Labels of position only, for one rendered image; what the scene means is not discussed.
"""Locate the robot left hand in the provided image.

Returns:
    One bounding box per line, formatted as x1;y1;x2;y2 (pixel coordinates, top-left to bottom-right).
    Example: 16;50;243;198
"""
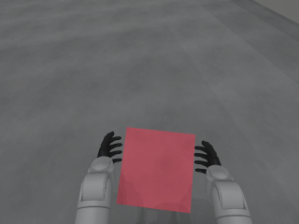
97;132;122;163

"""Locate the robot right forearm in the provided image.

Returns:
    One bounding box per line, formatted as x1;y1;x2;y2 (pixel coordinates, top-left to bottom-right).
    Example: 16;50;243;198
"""
206;164;252;224

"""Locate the carton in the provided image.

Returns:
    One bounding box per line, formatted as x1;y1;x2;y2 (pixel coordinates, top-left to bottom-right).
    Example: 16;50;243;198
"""
116;127;195;214

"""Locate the robot left forearm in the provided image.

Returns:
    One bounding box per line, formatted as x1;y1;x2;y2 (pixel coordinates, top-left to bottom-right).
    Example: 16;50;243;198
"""
75;156;116;224

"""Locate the robot right hand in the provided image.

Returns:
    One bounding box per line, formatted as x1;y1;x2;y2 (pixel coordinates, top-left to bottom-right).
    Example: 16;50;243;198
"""
193;141;221;174

